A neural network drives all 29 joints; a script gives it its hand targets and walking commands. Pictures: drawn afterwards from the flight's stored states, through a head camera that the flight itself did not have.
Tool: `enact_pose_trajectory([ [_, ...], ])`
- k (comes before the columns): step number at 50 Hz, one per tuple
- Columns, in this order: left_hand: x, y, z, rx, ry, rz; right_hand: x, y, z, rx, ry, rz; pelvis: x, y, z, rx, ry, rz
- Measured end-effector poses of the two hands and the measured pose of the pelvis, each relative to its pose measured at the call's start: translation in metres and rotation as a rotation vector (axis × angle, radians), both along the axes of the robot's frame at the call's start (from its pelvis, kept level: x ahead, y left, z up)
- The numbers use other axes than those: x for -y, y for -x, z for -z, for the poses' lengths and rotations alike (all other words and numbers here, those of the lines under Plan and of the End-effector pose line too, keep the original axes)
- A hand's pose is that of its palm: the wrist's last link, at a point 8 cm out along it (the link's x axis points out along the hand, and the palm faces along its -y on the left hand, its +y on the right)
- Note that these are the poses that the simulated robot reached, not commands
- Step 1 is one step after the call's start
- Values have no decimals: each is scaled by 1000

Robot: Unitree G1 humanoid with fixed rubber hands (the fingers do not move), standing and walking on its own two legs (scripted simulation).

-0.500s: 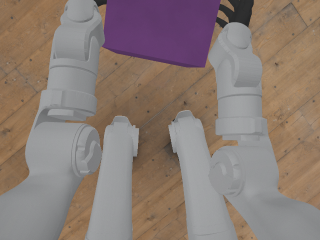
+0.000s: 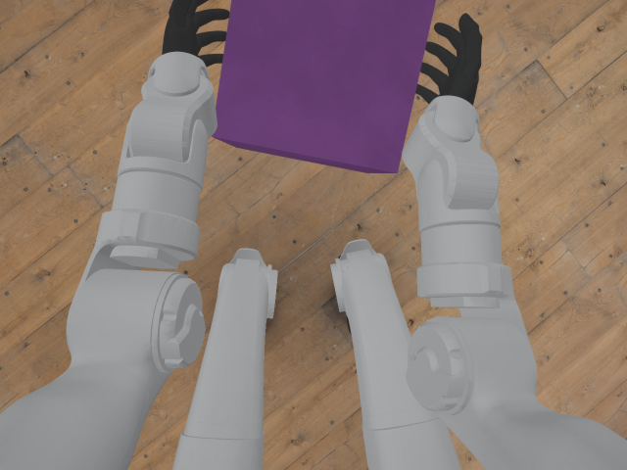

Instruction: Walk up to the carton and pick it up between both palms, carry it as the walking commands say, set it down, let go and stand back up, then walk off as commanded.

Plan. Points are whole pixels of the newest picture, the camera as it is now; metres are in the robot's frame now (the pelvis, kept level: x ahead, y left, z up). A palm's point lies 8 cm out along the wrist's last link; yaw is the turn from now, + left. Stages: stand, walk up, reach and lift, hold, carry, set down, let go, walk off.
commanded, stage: reach and lift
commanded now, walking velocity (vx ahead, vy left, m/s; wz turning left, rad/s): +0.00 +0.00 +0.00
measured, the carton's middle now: (322, 56) +0.56 -0.04 -0.15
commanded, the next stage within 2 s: none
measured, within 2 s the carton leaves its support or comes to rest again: neither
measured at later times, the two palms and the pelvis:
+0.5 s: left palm (158, 51) +0.50 +0.11 +0.00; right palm (485, 100) +0.45 -0.15 +0.00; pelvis +0.01 +0.00 +0.06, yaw +0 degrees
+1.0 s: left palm out of the picture +0.48 +0.11 +0.12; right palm (615, 30) +0.44 -0.15 +0.13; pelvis +0.09 +0.00 +0.14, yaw +0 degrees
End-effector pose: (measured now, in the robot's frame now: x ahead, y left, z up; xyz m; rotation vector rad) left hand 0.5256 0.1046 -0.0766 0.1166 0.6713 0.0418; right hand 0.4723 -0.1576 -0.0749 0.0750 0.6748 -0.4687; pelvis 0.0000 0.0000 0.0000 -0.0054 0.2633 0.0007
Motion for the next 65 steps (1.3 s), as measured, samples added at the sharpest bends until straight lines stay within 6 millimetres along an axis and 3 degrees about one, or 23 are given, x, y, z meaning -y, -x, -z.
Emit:
enact_pose_trajectory([
  [30, -4, 30, -90, -14, 6, -7, -4, 28, -92, -10, 2, -3, 0, -12, -70, 76, 0, -2],
  [34, -5, 36, -106, -45, 3, -13, -4, 33, -107, -41, -6, -5, 0, -23, -79, 10, 2, -8],
  [39, -5, 41, -138, -61, 7, -24, -5, 37, -140, -54, -12, -8, 0, -47, -93, -68, -1, -10],
  [47, -7, 41, -187, -44, 0, -7, -4, 32, -191, -44, 19, -52, -2, -81, -126, -30, 5, -3],
  [54, -12, 50, -200, -38, 27, 3, -3, 34, -207, -26, 5, -110, -6, -103, -152, 6, 3, 4],
  [65, -6, 61, -215, -52, 62, 2, 6, 33, -229, -33, 25, -119, -10, -125, -170, 48, -3, 8],
])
